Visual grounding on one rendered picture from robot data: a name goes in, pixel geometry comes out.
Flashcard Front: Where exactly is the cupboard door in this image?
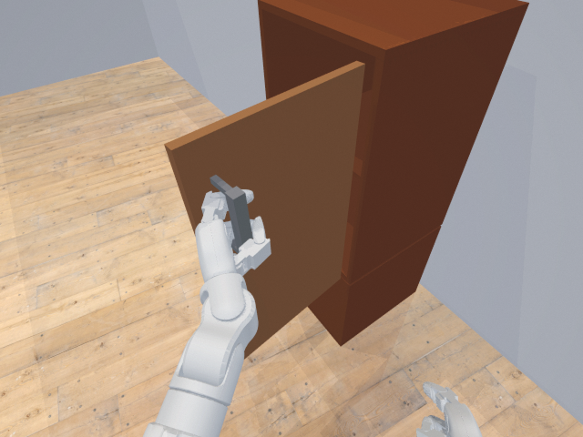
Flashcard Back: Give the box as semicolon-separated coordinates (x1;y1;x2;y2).
164;61;365;360

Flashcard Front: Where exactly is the left robot hand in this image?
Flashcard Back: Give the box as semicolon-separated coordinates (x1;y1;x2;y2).
195;189;271;283

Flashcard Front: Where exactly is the left robot forearm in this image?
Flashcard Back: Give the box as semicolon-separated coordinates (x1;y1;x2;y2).
143;273;259;437

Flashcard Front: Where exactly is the handle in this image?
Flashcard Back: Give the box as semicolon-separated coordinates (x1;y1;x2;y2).
210;175;253;263

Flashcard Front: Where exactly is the right robot hand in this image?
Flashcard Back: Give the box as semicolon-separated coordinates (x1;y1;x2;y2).
416;381;483;437

